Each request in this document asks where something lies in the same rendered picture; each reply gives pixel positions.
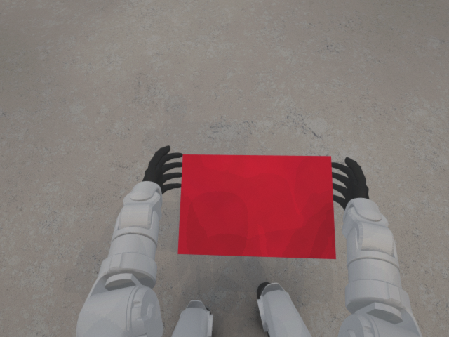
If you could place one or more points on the left robot shin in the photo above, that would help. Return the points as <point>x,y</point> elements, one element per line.
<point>195,304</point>

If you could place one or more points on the right robot upper arm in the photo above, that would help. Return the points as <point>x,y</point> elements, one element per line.
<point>364,325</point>

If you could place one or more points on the left robot upper arm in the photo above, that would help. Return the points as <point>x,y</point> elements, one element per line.
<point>133,311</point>

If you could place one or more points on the right robot hand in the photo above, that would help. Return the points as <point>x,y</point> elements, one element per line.
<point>355,182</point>

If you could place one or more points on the right robot forearm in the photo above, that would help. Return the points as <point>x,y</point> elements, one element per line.
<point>373,271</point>

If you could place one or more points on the left robot forearm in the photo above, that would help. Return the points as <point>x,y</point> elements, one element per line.
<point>134,241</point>

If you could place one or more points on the left robot hand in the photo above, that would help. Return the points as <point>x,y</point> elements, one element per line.
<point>157,168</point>

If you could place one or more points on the robot left thigh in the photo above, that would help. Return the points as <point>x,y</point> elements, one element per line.
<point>194,322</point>

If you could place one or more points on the carton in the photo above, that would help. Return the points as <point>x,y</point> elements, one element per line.
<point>257,205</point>

